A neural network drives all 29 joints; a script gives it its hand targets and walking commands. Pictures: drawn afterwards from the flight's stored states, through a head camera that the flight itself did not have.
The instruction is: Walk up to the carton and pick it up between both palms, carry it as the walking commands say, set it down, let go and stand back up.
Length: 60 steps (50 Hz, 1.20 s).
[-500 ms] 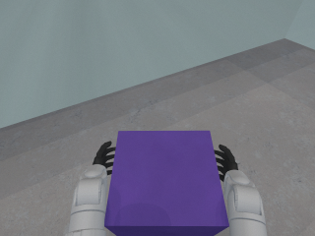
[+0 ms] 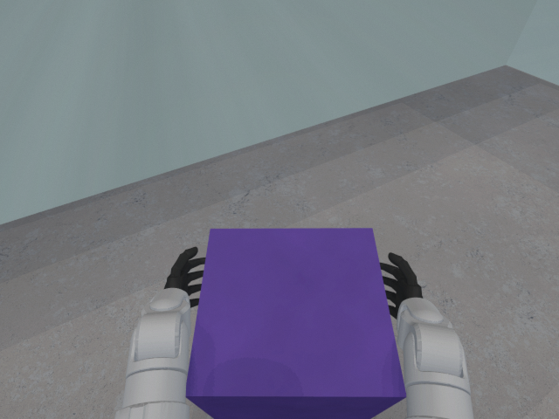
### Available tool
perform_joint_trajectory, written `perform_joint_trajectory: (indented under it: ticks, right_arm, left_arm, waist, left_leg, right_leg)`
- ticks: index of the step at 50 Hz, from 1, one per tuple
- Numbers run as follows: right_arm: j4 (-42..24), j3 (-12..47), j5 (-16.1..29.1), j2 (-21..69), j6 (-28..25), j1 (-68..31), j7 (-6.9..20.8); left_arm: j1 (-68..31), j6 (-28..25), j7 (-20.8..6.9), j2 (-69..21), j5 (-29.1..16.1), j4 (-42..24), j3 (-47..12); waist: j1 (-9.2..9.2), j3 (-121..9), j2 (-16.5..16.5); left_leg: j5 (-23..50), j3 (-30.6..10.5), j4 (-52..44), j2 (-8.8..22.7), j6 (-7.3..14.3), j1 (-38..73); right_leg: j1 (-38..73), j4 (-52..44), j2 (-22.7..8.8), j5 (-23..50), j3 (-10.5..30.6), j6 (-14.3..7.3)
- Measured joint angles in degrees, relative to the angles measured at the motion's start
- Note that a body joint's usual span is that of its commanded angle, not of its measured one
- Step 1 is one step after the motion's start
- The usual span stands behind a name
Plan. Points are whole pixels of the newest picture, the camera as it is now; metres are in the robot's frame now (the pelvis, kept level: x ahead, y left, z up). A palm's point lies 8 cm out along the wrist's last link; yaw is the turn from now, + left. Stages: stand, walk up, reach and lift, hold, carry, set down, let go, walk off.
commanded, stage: hold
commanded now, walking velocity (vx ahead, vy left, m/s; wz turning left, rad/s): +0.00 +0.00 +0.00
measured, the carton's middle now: (290, 331) +0.26 +0.00 -0.04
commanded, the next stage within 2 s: carry in 0.66 s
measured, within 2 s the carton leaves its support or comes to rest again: neither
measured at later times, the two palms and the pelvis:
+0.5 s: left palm (177, 297) +0.27 +0.17 +0.04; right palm (407, 306) +0.27 -0.16 +0.04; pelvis +0.00 +0.00 +0.00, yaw +0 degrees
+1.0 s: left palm (204, 312) +0.25 +0.12 +0.05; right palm (453, 364) +0.19 -0.20 +0.04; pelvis -0.05 +0.00 -0.04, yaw -10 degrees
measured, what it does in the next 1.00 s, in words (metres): stands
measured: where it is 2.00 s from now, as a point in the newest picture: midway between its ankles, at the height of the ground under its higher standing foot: outside the picture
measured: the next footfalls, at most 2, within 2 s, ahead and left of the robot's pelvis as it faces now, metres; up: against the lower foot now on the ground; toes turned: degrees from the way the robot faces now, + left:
left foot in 1.22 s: -0.04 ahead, +0.12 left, +0.00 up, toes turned -12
right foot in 1.54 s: -0.21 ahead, -0.09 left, +0.00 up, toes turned -35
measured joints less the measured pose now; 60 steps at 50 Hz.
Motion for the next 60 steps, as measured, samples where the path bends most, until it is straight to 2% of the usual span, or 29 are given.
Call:
perform_joint_trajectory:
  ticks: [32, 37, 38, 42, 44, 48, 51, 53, 56, 58, 60]
  right_arm:
    - [-1.15, 0.33, 0.09, -0.11, -0.16, 0.86, 0.29]
    - [-3.39, 1.17, 1.13, 0.00, 1.32, -0.04, -0.85]
    - [-4.27, 1.60, 1.49, 0.03, 1.85, -0.24, -1.24]
    - [-9.50, 3.24, 3.40, -0.54, 5.78, -0.12, -3.11]
    - [-12.60, 3.94, 4.58, -0.80, 8.65, 0.16, -4.29]
    - [-19.38, 4.79, 6.57, -1.13, 14.89, 1.23, -5.87]
    - [-23.76, 5.33, 7.82, -1.54, 18.50, 3.14, -6.04]
    - [-25.33, 4.73, 8.80, -2.15, 20.04, 4.45, -6.08]
    - [-25.98, 4.18, 10.35, -2.70, 21.94, 4.98, -6.38]
    - [-26.80, 4.18, 10.97, -2.62, 22.45, 5.01, -6.60]
    - [-27.93, 4.11, 11.49, -2.23, 22.69, 4.76, -5.87]
  left_arm:
    - [0.91, 0.00, 0.19, -0.31, -0.20, -1.43, -0.41]
    - [0.38, 1.46, 1.34, 1.00, -2.92, -3.70, -1.00]
    - [0.24, 2.06, 1.56, 1.58, -3.83, -4.62, -1.21]
    - [-0.62, 5.95, 2.69, 3.25, -7.14, -8.72, -2.46]
    - [-0.90, 8.85, 3.51, 3.77, -8.35, -11.37, -3.15]
    - [0.23, 14.80, 3.87, 4.40, -11.01, -17.45, -4.14]
    - [1.79, 17.93, 4.67, 3.44, -11.32, -21.10, -4.57]
    - [2.58, 19.64, 5.47, 2.03, -10.83, -22.39, -4.94]
    - [4.05, 21.88, 6.34, 0.28, -9.49, -24.69, -4.99]
    - [4.66, 23.07, 6.12, -0.12, -9.26, -26.86, -4.91]
    - [4.89, 23.84, 5.79, -0.15, -8.99, -29.20, -4.97]
  waist:
    - [0.02, 0.38, -0.02]
    - [0.90, -4.04, -0.18]
    - [1.12, -4.60, -0.29]
    - [1.48, -5.70, 0.30]
    - [1.48, -5.71, 0.22]
    - [1.59, -5.58, 0.47]
    - [1.29, -5.40, 1.71]
    - [0.55, -5.40, 0.91]
    - [-0.58, -4.71, -0.42]
    - [-0.99, -4.49, -1.50]
    - [-1.18, -4.72, -2.52]
  left_leg:
    - [0.16, 0.10, -0.30, -0.17, 0.20, 0.09]
    - [-4.07, 2.04, 9.42, -0.17, -0.01, -9.48]
    - [-5.04, 2.74, 11.50, -0.08, -0.02, -11.18]
    - [-7.81, 4.84, 18.41, 1.21, -0.12, -16.85]
    - [-8.43, 6.00, 20.68, 1.78, -0.21, -18.86]
    - [-9.43, 8.64, 24.63, 3.60, -0.19, -21.90]
    - [-12.09, 9.55, 28.31, 5.78, -0.27, -23.83]
    - [-19.10, 8.50, 34.36, 4.21, -0.31, -26.32]
    - [-19.89, 8.27, 38.40, 1.93, -0.57, -26.80]
    - [-19.49, 8.71, 34.37, 0.63, -0.63, -24.41]
    - [-19.25, 9.36, 26.40, -0.52, -0.18, -20.34]
  right_leg:
    - [0.11, -0.41, -0.17, 0.21, -0.09, 0.10]
    - [-10.48, 10.17, 0.56, -2.72, 0.45, 0.18]
    - [-12.43, 12.31, 0.62, -1.91, 0.48, 0.07]
    - [-18.27, 18.62, 2.00, -6.40, 1.16, 0.18]
    - [-20.93, 21.13, 2.27, -5.86, 1.15, 0.97]
    - [-25.15, 25.16, 2.35, -6.97, -0.74, -1.21]
    - [-26.81, 26.29, 2.87, -5.72, -2.15, -1.27]
    - [-27.75, 25.54, 2.54, -4.59, -1.69, -1.17]
    - [-27.56, 20.64, 1.99, -0.30, -0.05, -0.70]
    - [-27.53, 16.93, 1.79, 2.91, 1.52, -0.25]
    - [-27.91, 13.68, 1.83, 5.95, 3.10, 0.35]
